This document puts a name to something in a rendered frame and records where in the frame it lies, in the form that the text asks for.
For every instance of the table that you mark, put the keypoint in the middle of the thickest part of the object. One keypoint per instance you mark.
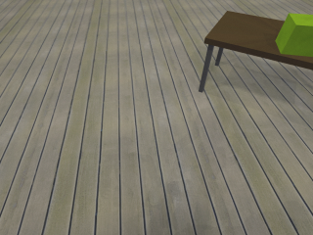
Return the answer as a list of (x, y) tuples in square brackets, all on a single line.
[(251, 35)]

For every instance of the carton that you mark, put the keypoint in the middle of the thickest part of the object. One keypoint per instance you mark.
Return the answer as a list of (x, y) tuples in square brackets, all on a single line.
[(296, 35)]

